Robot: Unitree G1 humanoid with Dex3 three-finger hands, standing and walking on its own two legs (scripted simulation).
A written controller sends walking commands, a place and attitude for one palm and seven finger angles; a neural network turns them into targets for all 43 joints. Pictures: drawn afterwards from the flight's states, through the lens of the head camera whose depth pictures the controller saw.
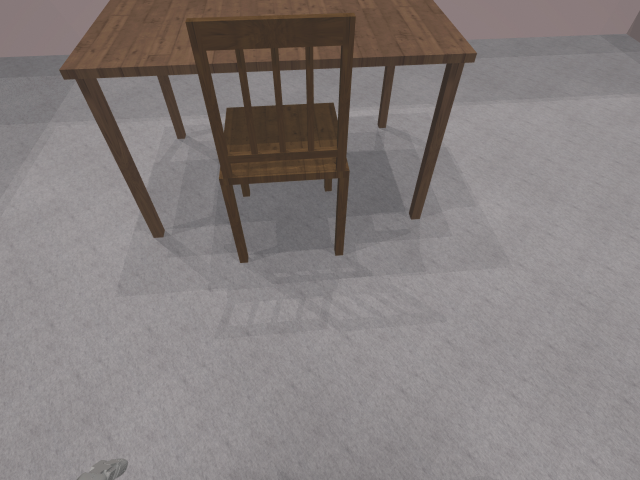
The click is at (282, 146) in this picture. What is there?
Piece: chair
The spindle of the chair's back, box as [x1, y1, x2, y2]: [271, 48, 285, 152]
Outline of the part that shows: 271,48 280,152 284,152 285,143 277,48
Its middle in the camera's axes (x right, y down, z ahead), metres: -0.12 -0.37 +1.06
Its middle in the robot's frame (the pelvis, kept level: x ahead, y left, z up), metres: +1.03 +0.17 -0.09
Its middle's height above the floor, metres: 0.68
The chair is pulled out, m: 0.00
